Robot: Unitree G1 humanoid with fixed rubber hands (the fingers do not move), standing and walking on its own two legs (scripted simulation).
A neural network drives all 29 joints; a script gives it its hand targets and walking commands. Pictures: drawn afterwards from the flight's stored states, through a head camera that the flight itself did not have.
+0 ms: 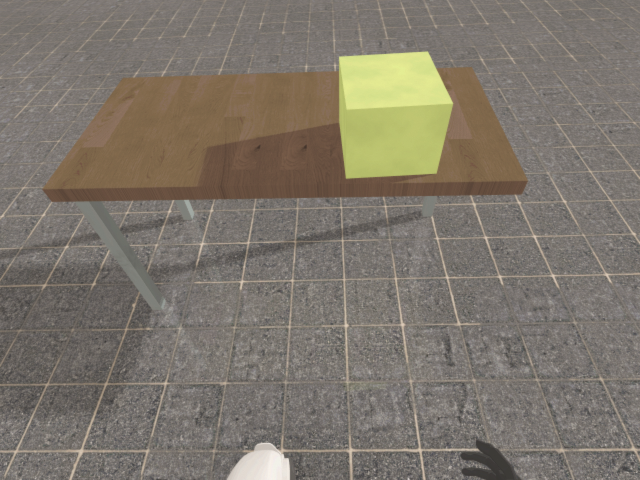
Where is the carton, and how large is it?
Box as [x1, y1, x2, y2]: [339, 52, 452, 178]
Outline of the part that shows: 427,52 339,57 339,123 346,178 436,173 452,102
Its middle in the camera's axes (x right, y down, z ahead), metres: +0.16 -0.31 +0.94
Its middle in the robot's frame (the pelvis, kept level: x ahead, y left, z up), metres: +0.93 -0.08 -0.05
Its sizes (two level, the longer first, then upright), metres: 0.243 0.219 0.184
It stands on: a table, 0.63 m high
